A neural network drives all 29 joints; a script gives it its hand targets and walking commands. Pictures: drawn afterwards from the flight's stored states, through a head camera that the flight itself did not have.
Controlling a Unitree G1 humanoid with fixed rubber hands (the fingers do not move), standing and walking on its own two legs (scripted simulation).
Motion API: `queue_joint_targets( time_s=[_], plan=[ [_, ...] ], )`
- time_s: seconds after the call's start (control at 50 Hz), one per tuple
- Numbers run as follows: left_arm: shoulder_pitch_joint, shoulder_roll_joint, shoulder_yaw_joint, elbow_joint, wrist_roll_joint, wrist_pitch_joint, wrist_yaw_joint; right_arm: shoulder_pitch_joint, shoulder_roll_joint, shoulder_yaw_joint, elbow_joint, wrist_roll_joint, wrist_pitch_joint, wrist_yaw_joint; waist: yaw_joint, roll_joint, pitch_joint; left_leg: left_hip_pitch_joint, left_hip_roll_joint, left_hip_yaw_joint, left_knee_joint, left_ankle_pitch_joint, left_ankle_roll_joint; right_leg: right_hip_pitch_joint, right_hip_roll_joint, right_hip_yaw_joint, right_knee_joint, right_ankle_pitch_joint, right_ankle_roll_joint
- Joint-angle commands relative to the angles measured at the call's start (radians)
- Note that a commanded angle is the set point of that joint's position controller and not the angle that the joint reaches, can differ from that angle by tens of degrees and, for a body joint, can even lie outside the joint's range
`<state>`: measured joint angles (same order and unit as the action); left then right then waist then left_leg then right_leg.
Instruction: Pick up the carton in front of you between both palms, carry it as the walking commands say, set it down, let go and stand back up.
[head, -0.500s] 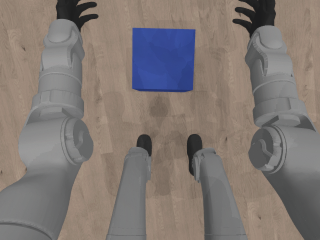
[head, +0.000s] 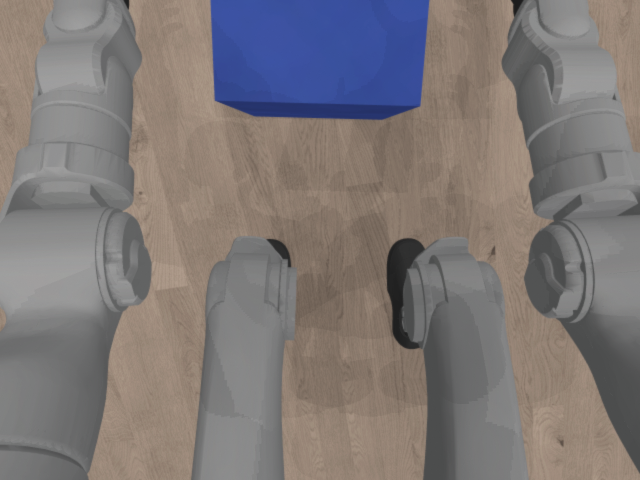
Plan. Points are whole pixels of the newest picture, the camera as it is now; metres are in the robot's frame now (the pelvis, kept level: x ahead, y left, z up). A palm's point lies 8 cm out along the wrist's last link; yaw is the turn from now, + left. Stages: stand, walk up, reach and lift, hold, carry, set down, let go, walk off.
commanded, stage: reach and lift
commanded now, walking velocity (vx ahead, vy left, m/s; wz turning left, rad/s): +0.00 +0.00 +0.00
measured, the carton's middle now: (320, 29) +0.55 +0.05 -0.31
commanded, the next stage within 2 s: none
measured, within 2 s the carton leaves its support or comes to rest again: leaves its support in 1.14 s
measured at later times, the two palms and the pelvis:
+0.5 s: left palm (156, 3) +0.55 +0.22 -0.24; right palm (481, 14) +0.55 -0.13 -0.24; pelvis +0.00 +0.01 -0.07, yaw -1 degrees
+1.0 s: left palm (178, 4) +0.55 +0.20 -0.23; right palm (461, 15) +0.55 -0.11 -0.24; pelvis -0.01 +0.00 -0.07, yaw -1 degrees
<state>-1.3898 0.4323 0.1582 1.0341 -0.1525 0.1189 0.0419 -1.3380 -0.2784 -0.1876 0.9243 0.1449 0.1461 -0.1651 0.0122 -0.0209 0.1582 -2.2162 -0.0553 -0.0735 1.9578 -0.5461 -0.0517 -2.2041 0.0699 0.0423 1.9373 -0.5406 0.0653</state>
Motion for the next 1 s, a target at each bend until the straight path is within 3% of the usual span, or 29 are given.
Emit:
queue_joint_targets(
  time_s=[0.0, 0.14, 0.22, 0.4, 0.54, 0.7, 0.76, 0.78, 0.82, 0.88, 0.94, 0.98],
  plan=[
    [-0.335, 0.136, -0.008, -0.028, -0.008, -0.012, 0.002, -0.326, -0.113, -0.012, -0.025, 0.000, -0.014, 0.005, 0.014, 0.042, -1.154, 0.571, 0.037, 0.124, -0.123, 0.210, -0.001, 0.630, -0.013, -0.115, -0.084, 0.204, -0.003],
    [-0.433, 0.157, -0.035, 0.083, -0.006, -0.049, 0.006, -0.417, -0.147, -0.014, 0.109, 0.003, -0.059, 0.025, 0.008, 0.054, -1.007, 0.523, 0.051, 0.096, -0.022, 0.208, 0.003, 0.534, -0.024, -0.108, 0.028, 0.192, -0.004],
    [-0.491, 0.182, -0.045, 0.048, -0.033, -0.073, 0.013, -0.476, -0.169, 0.027, 0.095, 0.024, -0.088, 0.022, 0.022, 0.015, -1.024, 0.508, 0.047, 0.085, 0.026, 0.279, 0.008, 0.567, -0.027, -0.106, 0.087, 0.267, -0.004],
    [-0.400, 0.160, -0.092, 0.069, -0.063, -0.097, 0.014, -0.388, -0.103, 0.077, 0.054, 0.078, -0.112, 0.001, 0.034, 0.026, -1.116, 0.621, 0.034, 0.088, 0.099, 0.473, 0.015, 0.598, 0.000, -0.117, 0.149, 0.431, 0.005],
    [-0.391, 0.123, -0.106, 0.082, -0.065, -0.089, 0.009, -0.348, -0.102, 0.031, 0.091, 0.033, -0.109, -0.002, -0.002, 0.048, -0.988, 0.565, 0.033, 0.076, 0.075, 0.369, 0.009, 0.500, -0.001, -0.121, 0.122, 0.317, -0.004],
    [-0.484, 0.047, -0.148, 0.090, -0.068, -0.081, 0.003, -0.454, -0.012, 0.073, 0.092, 0.056, -0.102, 0.010, 0.019, 0.031, -0.933, 0.511, 0.029, 0.085, 0.043, 0.264, 0.016, 0.546, 0.008, -0.115, 0.107, 0.253, -0.011],
    [-0.513, -0.015, -0.125, 0.103, -0.026, -0.075, -0.002, -0.484, 0.049, 0.056, 0.099, 0.020, -0.096, 0.016, 0.025, 0.027, -0.909, 0.516, 0.020, 0.089, 0.039, 0.240, 0.017, 0.569, 0.022, -0.117, 0.103, 0.239, -0.010],
    [-0.527, -0.058, -0.115, 0.099, -0.007, -0.071, -0.011, -0.494, 0.088, 0.041, 0.097, -0.007, -0.090, 0.022, 0.027, 0.026, -0.900, 0.517, 0.014, 0.091, 0.040, 0.237, 0.017, 0.581, 0.028, -0.118, 0.103, 0.237, -0.009],
    [-0.652, -0.451, -0.192, 0.092, 0.001, -0.047, -0.094, -0.627, 0.471, 0.110, 0.076, -0.022, -0.070, 0.101, 0.029, 0.029, -0.878, 0.518, -0.003, 0.094, 0.046, 0.234, 0.027, 0.562, 0.056, -0.124, 0.107, 0.233, -0.018],
    [-0.659, -0.819, -0.185, 0.047, 0.055, 0.008, -0.216, -0.696, 0.805, 0.116, 0.033, -0.083, -0.020, 0.227, 0.043, 0.029, -0.802, 0.472, -0.029, 0.116, 0.067, 0.220, 0.033, 0.488, 0.079, -0.133, 0.129, 0.200, -0.026],
    [-0.625, -0.941, -0.173, -0.008, 0.064, 0.042, -0.282, -0.689, 0.908, 0.124, -0.010, -0.101, 0.016, 0.275, 0.048, 0.001, -0.785, 0.429, -0.038, 0.120, 0.073, 0.233, 0.046, 0.451, 0.081, -0.142, 0.134, 0.199, -0.034],
    [-0.631, -0.974, -0.192, -0.050, 0.051, 0.055, -0.298, -0.669, 0.969, 0.146, -0.031, -0.080, 0.028, 0.288, 0.051, -0.005, -0.812, 0.436, -0.040, 0.123, 0.078, 0.255, 0.051, 0.454, 0.084, -0.142, 0.138, 0.221, -0.039]
  ],
)
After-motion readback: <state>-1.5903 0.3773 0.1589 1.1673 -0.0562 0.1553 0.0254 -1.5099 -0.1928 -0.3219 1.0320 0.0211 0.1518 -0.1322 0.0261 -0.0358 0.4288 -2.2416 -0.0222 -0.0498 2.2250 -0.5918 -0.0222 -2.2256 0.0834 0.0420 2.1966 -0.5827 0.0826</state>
